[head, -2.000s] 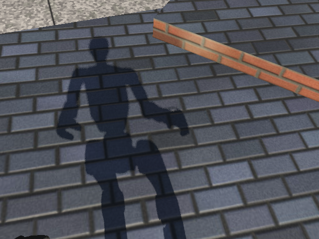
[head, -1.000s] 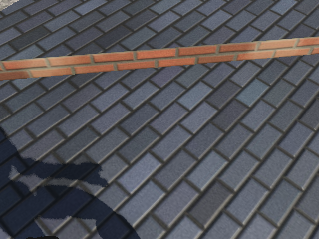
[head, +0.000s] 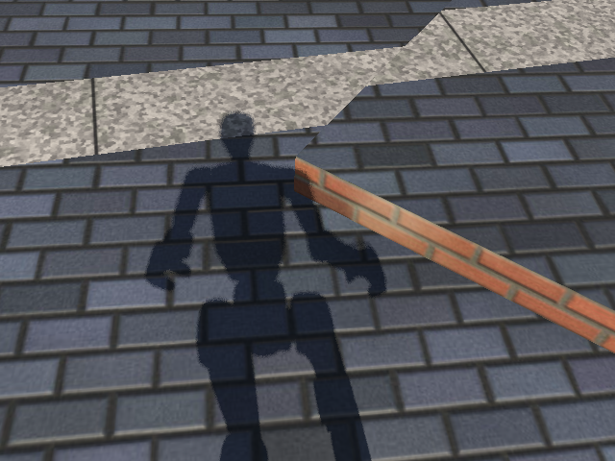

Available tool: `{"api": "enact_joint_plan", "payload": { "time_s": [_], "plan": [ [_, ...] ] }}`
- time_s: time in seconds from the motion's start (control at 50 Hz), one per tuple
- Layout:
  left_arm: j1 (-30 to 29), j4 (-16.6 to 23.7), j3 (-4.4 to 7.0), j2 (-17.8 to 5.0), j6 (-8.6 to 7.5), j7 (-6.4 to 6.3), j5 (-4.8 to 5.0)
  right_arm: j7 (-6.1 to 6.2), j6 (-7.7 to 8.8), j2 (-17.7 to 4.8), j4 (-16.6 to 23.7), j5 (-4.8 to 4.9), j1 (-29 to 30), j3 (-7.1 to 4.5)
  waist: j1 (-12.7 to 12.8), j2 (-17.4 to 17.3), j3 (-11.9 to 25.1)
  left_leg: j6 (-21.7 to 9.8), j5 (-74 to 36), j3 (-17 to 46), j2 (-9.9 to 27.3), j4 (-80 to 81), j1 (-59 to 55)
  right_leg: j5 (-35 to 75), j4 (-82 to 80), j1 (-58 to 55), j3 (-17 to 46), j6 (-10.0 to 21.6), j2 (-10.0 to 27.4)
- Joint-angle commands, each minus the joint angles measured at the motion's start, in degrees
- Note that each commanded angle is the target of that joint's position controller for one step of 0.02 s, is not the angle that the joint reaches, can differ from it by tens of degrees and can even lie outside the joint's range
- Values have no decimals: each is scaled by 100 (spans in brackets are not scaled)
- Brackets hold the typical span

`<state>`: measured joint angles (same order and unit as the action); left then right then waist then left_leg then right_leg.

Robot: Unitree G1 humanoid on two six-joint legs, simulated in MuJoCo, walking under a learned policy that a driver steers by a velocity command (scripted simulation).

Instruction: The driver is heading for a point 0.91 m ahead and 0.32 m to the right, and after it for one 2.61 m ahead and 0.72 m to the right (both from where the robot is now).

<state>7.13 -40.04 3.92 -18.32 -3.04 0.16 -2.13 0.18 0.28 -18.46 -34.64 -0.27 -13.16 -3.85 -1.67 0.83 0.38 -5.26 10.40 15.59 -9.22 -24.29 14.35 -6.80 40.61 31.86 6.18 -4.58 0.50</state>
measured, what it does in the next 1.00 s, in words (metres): walks ahead, turning right: right foot, then left foot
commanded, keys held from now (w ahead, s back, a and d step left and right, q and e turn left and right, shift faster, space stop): w+e+shift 0.80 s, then w+shift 0.04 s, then w+q+shift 0.08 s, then q+shift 0.08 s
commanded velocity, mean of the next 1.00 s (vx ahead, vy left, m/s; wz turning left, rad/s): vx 0.90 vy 0.00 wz -0.56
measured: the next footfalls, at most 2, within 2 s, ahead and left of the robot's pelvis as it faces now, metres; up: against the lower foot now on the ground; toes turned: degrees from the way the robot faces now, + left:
right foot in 0.18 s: +0.17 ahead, -0.15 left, +0.00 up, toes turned -4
left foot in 0.60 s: +0.66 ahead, -0.10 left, +0.00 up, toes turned -26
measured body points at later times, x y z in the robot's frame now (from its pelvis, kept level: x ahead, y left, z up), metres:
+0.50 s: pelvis +0.32 -0.13 -0.01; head +0.35 -0.16 +0.43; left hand +0.30 +0.16 -0.12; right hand +0.50 -0.40 -0.09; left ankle +0.53 -0.02 -0.70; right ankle +0.13 -0.15 -0.75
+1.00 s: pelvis +0.74 -0.32 -0.02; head +0.76 -0.35 +0.42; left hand +1.09 -0.34 -0.06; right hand +0.50 -0.48 -0.16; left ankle +0.63 -0.09 -0.73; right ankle +0.78 -0.47 -0.73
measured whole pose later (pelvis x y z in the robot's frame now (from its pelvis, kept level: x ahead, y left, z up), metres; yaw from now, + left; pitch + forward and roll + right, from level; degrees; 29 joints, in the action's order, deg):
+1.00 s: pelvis +0.74 -0.32 -0.02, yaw -39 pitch +2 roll +1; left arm -5.7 -37.2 -0.7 -16.8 -3.5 3.5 -4.0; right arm -0.2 5.9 -16.7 -54.8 -0.4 -29.8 -1.3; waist -5.4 0.3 -1.6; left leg 1.8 20.6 -11.0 2.7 -20.1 -9.6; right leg -6.5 38.9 33.0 -2.4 8.2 -0.1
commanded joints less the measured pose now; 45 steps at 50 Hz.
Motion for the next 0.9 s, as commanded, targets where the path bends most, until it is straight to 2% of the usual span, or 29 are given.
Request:
{"api": "enact_joint_plan", "payload": {
  "time_s": [0.02, 0.06, 0.12, 0.16, 0.18, 0.2, 0.22, 0.24, 0.26, 0.28, 0.34, 0.38, 0.44, 0.5, 0.54, 0.56, 0.58, 0.6, 0.62, 0.64, 0.66, 0.68, 0.7, 0.72, 0.74, 0.78, 0.82, 0.86, 0.9],
  "plan": [
    [-575, 429, -10, -385, 120, 120, -131, -249, 88, -826, 149, -194, -500, -209, -459, -1155, 6, -604, 2141, 1198, 1427, 1175, -326, 6, -230, 100, -519, 96, 179],
    [-621, 482, -5, -507, 107, 169, 2, -269, 146, -859, 145, -190, -461, -188, -417, -1099, -124, -651, 2247, 1243, 1655, 1236, -412, -307, -443, 18, -618, 273, 242],
    [-275, 440, 1, -582, 65, 236, 73, -181, 222, -921, 79, -190, -325, -156, -195, -871, -265, -642, 2142, 947, 1950, 1342, -402, -754, -739, -546, -771, 695, 201],
    [479, 229, 30, -597, 32, 232, 63, -108, 273, -883, -18, -189, -224, -110, 274, -466, -248, -524, 1442, 381, 1844, 810, 36, -963, -1230, -1752, -853, 1000, -42],
    [1577, -126, 121, -793, -16, 185, 55, -55, 317, -730, -9, -256, -93, -45, 782, 89, 99, -373, 107, -222, 1506, -554, 541, -1499, -1366, -2989, -425, 1156, -61],
    [2582, -300, 262, -1412, -66, 132, -9, -30, 409, -388, 247, -219, 69, 89, 1113, 1437, 508, -31, -392, -1205, 899, -2855, 1653, -3411, -2298, -4077, 1833, 1619, 1078],
    [2332, -270, 309, -1499, -47, 229, 60, -36, 486, -400, 463, -228, 305, 111, 804, 1877, 54, 249, 1338, -1380, 220, -3658, 3551, -4010, -3262, -4489, 4339, 1916, 1652],
    [1984, -161, 252, -1159, -34, 276, 87, -41, 503, -594, 378, -317, 473, 111, 668, 722, -195, 249, 1010, -968, 642, -4178, 3950, -3738, -2991, -4413, 4073, 1975, 1677],
    [1944, -131, 231, -1025, -51, 264, 111, -93, 530, -645, 300, -374, 605, 118, 673, 209, -131, 328, 634, -962, 884, -4268, 3842, -3159, -2755, -4230, 3336, 1948, 1450],
    [2041, -191, 207, -952, -58, 222, 115, -144, 547, -607, 283, -396, 629, 143, 629, 70, -144, 389, 490, -1021, 1034, -4121, 3668, -2822, -2818, -3970, 2854, 1877, 1216],
    [2189, -409, 116, -736, -116, 101, 213, -262, 405, -457, 304, -460, 784, 252, 497, 359, -484, 612, 297, -1242, 1185, -3489, 3375, -1766, -3176, -3362, 2197, 1821, 722],
    [2321, -513, 140, -784, -114, 80, 239, -281, 332, -419, 425, -408, 1170, 309, 560, 320, -642, 705, 113, -1507, 1098, -3064, 3377, -678, -3274, -3124, 1963, 1882, 546],
    [2481, -714, 167, -766, -87, 41, 248, -323, 360, -237, 654, -332, 1974, 441, 756, 314, -707, 794, -391, -1821, 855, -2047, 2975, 1036, -3176, -2853, 1613, 1836, 252],
    [2630, -909, 188, -820, -110, -9, 265, -315, 410, -195, 862, -239, 2440, 498, 876, 518, -607, 632, -993, -1889, 713, -1210, 2250, 2672, -3153, -2908, 1736, 1715, 426],
    [2260, -906, 206, -941, -158, -28, 295, -228, 427, -352, 753, -211, 2001, 443, 507, 482, -272, 458, -1021, -1879, 501, -709, 972, 4211, -2674, -2786, 1513, 1451, 364],
    [2175, -898, 239, -1092, -196, -21, 298, -144, 431, -597, 563, -201, 1387, 341, 220, 488, 212, 376, -768, -1843, 364, -754, -147, 5118, -1970, -2620, 1480, 1289, 345],
    [1899, -847, 294, -1318, -250, 15, 253, -33, 439, -879, 247, -127, 237, 200, -389, 510, 816, 325, -538, -1688, 465, -778, -1544, 5157, -786, -2252, 1493, 1165, 257],
    [1525, -768, 295, -1282, -331, 28, 204, 112, 436, -1148, -121, -150, -1071, 28, -1033, 441, 1342, 233, 128, -1246, 1028, -955, -2930, 4383, 576, -1522, 1428, 1113, 16],
    [1677, -623, 91, -390, -372, 33, 243, 234, 453, -1550, -291, -403, -1923, -135, -1028, -855, 2046, -32, 2610, 475, 2530, -541, -4176, 693, 2698, -402, 901, 1108, -528],
    [2063, -353, -65, -135, -275, 23, 467, 180, 416, -1658, -214, -442, -1406, -155, -458, -2142, 2625, -468, 3652, 3350, 3733, 595, -4272, -2017, 3928, 551, 353, 1065, -785],
    [1556, -484, -11, -609, -178, 5, 276, 154, 389, -1080, -144, -332, -770, -116, -437, -1244, 1622, -429, 4011, 2888, 3274, 817, -3339, -1293, 3831, 868, 231, 1169, -246],
    [1202, -500, 17, -665, -109, 69, 164, 144, 396, -675, -210, -301, -483, -28, -352, -658, 859, -415, 3090, 1937, 3113, 785, -2516, -892, 3613, 850, 106, 1143, 5],
    [860, -517, 7, -585, -54, 125, 64, 120, 413, -494, -367, -329, -630, 14, -388, -209, 383, -353, 1635, 1158, 2925, 834, -1979, -869, 3441, 754, 13, 1109, 173],
    [805, -416, -11, -432, 17, 196, 7, 143, 449, -419, -525, -339, -636, 52, -191, -229, 188, -363, 1528, 779, 2807, 1049, -1546, -897, 3453, 788, -44, 1084, 266],
    [759, -340, -54, -296, 112, 267, -23, 117, 518, -347, -660, -303, -640, 72, -41, -498, -65, -380, 1292, 473, 2824, 1198, -1124, -978, 3385, 782, -52, 1021, 424],
    [263, -54, -142, -73, 243, 356, 24, 6, 638, -127, -878, -176, -652, 123, 86, -522, -475, -244, 504, -376, 2792, 1525, -840, -967, 3185, 1129, -92, 972, 667],
    [-169, 246, -233, 7, 248, 437, -26, -26, 721, -114, -978, -130, -584, 135, 212, -486, -563, -62, -619, -1282, 2546, 1717, -621, -374, 2834, 1175, -222, 959, 695],
    [-502, 457, -335, 14, 178, 506, -8, -60, 797, -198, -1021, -162, -312, 130, 401, -496, -733, 33, -1402, -2151, 2113, 1947, -111, 251, 1606, 628, -329, 960, 535],
    [-1049, 573, -435, 44, 80, 558, -25, -89, 839, -377, -1193, -107, -643, 126, 231, -172, -887, -53, -2515, -2472, 1924, 2457, 323, 892, 279, -546, -981, 1056, 24]
  ]
}}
